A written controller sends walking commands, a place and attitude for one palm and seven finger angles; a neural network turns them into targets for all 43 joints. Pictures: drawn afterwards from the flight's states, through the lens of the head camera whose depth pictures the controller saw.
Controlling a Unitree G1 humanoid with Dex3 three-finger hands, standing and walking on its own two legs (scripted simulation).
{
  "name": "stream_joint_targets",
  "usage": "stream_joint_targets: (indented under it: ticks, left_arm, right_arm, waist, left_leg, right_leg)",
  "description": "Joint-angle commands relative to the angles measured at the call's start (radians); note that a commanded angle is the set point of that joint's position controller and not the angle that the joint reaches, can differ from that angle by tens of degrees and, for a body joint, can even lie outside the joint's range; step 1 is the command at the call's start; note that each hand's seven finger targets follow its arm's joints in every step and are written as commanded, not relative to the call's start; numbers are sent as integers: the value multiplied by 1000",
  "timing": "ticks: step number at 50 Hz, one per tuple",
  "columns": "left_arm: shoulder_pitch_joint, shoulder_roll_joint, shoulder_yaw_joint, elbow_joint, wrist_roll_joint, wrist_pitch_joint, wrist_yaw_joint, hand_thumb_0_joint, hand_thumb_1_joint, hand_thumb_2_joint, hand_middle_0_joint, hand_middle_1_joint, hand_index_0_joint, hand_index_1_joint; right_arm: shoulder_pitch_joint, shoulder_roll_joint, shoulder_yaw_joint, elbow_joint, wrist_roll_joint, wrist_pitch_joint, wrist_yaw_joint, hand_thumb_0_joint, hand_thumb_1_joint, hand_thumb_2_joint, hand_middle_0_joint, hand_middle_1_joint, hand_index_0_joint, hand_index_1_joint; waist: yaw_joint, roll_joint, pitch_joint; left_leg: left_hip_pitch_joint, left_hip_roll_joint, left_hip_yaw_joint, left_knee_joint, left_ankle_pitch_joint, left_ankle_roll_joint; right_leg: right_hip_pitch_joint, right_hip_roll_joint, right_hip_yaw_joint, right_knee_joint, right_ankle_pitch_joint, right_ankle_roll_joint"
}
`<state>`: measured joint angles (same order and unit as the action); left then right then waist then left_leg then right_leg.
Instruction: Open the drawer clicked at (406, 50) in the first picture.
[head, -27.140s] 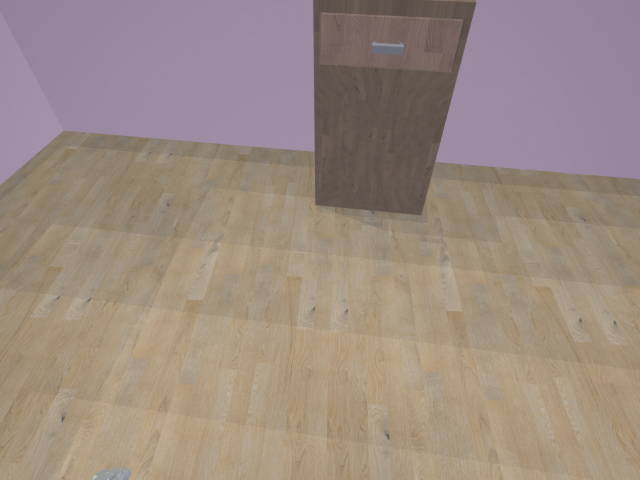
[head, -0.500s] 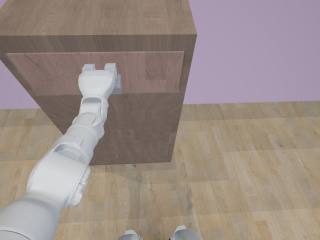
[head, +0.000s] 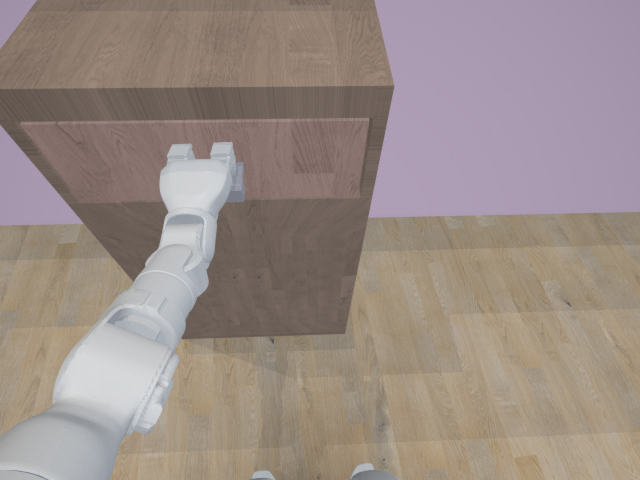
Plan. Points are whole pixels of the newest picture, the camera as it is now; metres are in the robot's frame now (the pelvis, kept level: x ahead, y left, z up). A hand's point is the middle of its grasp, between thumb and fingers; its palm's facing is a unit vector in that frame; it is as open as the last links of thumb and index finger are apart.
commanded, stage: pull the drawer open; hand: left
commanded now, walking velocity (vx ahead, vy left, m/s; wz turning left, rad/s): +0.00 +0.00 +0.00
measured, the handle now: (208, 179) +0.53 +0.14 +0.03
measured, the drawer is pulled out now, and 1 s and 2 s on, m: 0.00 0.11 0.21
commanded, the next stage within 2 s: none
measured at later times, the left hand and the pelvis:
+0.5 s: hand (203, 234) +0.44 +0.14 +0.02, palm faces +0.01 -0.06 -1.00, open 7.3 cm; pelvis +0.03 +0.00 +0.01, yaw -1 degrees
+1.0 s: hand (196, 284) +0.36 +0.14 +0.02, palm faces +0.02 -0.06 -1.00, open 7.3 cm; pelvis +0.01 -0.01 +0.02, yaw -1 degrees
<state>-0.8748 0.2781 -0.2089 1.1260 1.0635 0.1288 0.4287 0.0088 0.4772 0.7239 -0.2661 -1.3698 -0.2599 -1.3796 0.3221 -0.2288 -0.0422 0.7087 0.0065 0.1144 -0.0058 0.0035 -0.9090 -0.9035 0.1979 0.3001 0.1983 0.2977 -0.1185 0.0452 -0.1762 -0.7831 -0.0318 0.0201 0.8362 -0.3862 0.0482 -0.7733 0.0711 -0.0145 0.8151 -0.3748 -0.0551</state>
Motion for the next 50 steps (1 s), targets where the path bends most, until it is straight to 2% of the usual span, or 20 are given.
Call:
stream_joint_targets:
  ticks: [1, 3, 5, 6, 10, 11, 13, 15, 17, 19, 22, 23, 25, 33, 35, 38, 40, 43, 45, 50]
  left_arm:
    - [-323, 107, 30, -156, -1, -11, -6, 0, 900, 900, -400, -1350, -400, -1350]
    - [-263, 139, 62, -167, -4, -17, -11, 0, 900, 900, -400, -1350, -400, -1350]
    - [-208, 126, 51, -176, -5, -18, -18, 0, 900, 900, -400, -1350, -400, -1350]
    - [-194, 107, 38, -200, -9, -23, -20, 0, 900, 900, -400, -1350, -400, -1350]
    - [-76, 131, 71, -253, 3, -36, -22, 0, 900, 900, -400, -1350, -400, -1350]
    - [-53, 109, 56, -279, 3, -38, -22, 0, 900, 900, -400, -1350, -400, -1350]
    - [-12, 94, 51, -316, 6, -43, -20, 0, 900, 900, -400, -1350, -400, -1350]
    - [21, 57, 28, -342, 7, -39, -14, 0, 900, 900, -400, -1350, -400, -1350]
    - [31, 86, 46, -371, 11, -31, -7, 0, 900, 900, -400, -1350, -400, -1350]
    - [63, 69, 37, -416, 15, -26, -2, 0, 900, 900, -400, -1350, -400, -1350]
    - [123, 99, 64, -444, 14, -11, 2, 0, 900, 900, -400, -1350, -400, -1350]
    - [133, 112, 71, -464, 11, -8, 0, 0, 900, 900, -400, -1350, -400, -1350]
    - [170, 105, 66, -478, 12, 2, -2, 0, 900, 900, -400, -1350, -400, -1350]
    - [256, 96, 48, -601, 17, 17, -9, 0, 900, 900, -400, -1350, -400, -1350]
    - [253, 62, 14, -631, 22, 18, -7, 0, 900, 900, -400, -1350, -400, -1350]
    - [279, 92, 41, -650, 23, 17, -7, 0, 900, 900, -400, -1350, -400, -1350]
    - [294, 48, 2, -674, 19, 16, -8, 0, 900, 900, -400, -1350, -400, -1350]
    - [350, 76, 31, -700, 19, 11, -8, 0, 900, 900, -400, -1350, -400, -1350]
    - [360, 40, -4, -725, 15, 9, -9, 0, 900, 900, -400, -1350, -400, -1350]
    - [355, 46, -8, -752, 22, 1, -7, 0, 900, 900, -400, -1350, -400, -1350]
  right_arm:
    - [82, -144, -49, -85, -3, -10, -10, 0, -900, -900, 200, 300, 200, 300]
    - [75, -144, -49, -94, -1, -3, -10, 0, -900, -900, 200, 300, 200, 300]
    - [65, -141, -45, -103, 3, 1, -11, 0, -900, -900, 200, 300, 200, 300]
    - [58, -140, -47, -107, 3, 1, -10, 0, -900, -900, 200, 300, 200, 300]
    - [38, -138, -51, -120, 4, 10, -10, 0, -900, -900, 200, 300, 200, 300]
    - [30, -136, -51, -125, 3, 12, -8, 0, -900, -900, 200, 300, 200, 300]
    - [15, -132, -55, -130, 4, 17, -3, 0, -900, -900, 200, 300, 200, 300]
    - [4, -130, -59, -130, 4, 21, 1, 0, -900, -900, 200, 300, 200, 300]
    - [-9, -132, -57, -130, 6, 25, 2, 0, -900, -900, 200, 300, 200, 300]
    - [-27, -125, -61, -138, 4, 29, 5, 0, -900, -900, 200, 300, 200, 300]
    - [-55, -126, -57, -141, 5, 35, 2, 0, -900, -900, 200, 300, 200, 300]
    - [-67, -128, -54, -147, 6, 38, 0, 0, -900, -900, 200, 300, 200, 300]
    - [-85, -124, -49, -154, 8, 40, -2, 0, -900, -900, 200, 300, 200, 300]
    - [-158, -117, -41, -181, 15, 40, -5, 0, -900, -900, 200, 300, 200, 300]
    - [-170, -108, -40, -184, 13, 37, -3, 0, -900, -900, 200, 300, 200, 300]
    - [-185, -113, -37, -185, 12, 34, -6, 0, -900, -900, 200, 300, 200, 300]
    - [-196, -105, -36, -190, 12, 28, -5, 0, -900, -900, 200, 300, 200, 300]
    - [-214, -108, -36, -192, 11, 25, -4, 0, -900, -900, 200, 300, 200, 300]
    - [-227, -101, -33, -197, 12, 19, -3, 0, -900, -900, 200, 300, 200, 300]
    - [-239, -101, -29, -192, 12, 9, -4, 0, -900, -900, 200, 300, 200, 300]
  waist:
    - [-15, -51, -350]
    - [8, -61, -364]
    - [15, -79, -330]
    - [18, -74, -336]
    - [52, -86, -347]
    - [56, -83, -347]
    - [65, -63, -337]
    - [61, -83, -317]
    - [67, -91, -311]
    - [75, -74, -335]
    - [85, -112, -311]
    - [91, -98, -312]
    - [94, -119, -285]
    - [111, -85, -269]
    - [106, -60, -261]
    - [119, -80, -254]
    - [115, -77, -245]
    - [130, -89, -242]
    - [124, -89, -222]
    - [125, -90, -199]
  left_leg:
    - [237, 3, -9, -79, 274, 1]
    - [236, 0, -3, -84, 301, 1]
    - [225, 1, 1, -94, 299, 1]
    - [234, 0, 6, -97, 306, 2]
    - [259, 0, 12, -106, 365, 0]
    - [269, 0, 14, -110, 380, -1]
    - [291, -1, 12, -109, 420, -4]
    - [312, 2, 10, -111, 439, -4]
    - [311, 0, 9, -117, 435, -4]
    - [338, -2, 11, -114, 475, -4]
    - [322, -7, 15, -122, 451, -5]
    - [319, -10, 12, -127, 456, -7]
    - [316, -12, 15, -134, 445, -7]
    - [369, -12, 9, -155, 434, -12]
    - [394, -9, 8, -153, 441, -13]
    - [388, -10, 4, -163, 408, -14]
    - [396, -9, 5, -161, 408, -14]
    - [395, -11, 1, -166, 393, -15]
    - [392, -12, 1, -169, 371, -14]
    - [384, -12, -3, -180, 307, -14]
  right_leg:
    - [217, -12, 42, -123, 304, 18]
    - [270, -14, 47, -124, 348, 15]
    - [281, -15, 48, -130, 363, 18]
    - [293, -16, 52, -136, 374, 20]
    - [344, -17, 58, -137, 448, 16]
    - [350, -17, 56, -140, 466, 16]
    - [351, -16, 54, -140, 493, 10]
    - [339, -14, 49, -142, 503, 13]
    - [357, -16, 55, -144, 516, 13]
    - [377, -18, 58, -141, 553, 11]
    - [409, -24, 67, -149, 585, 16]
    - [426, -27, 71, -150, 601, 13]
    - [433, -29, 71, -152, 614, 18]
    - [433, -27, 77, -169, 548, 10]
    - [408, -24, 69, -166, 524, 9]
    - [416, -24, 75, -175, 485, 6]
    - [407, -26, 71, -174, 486, 7]
    - [418, -25, 81, -179, 470, 5]
    - [410, -27, 81, -182, 458, 7]
    - [387, -26, 83, -191, 362, 5]
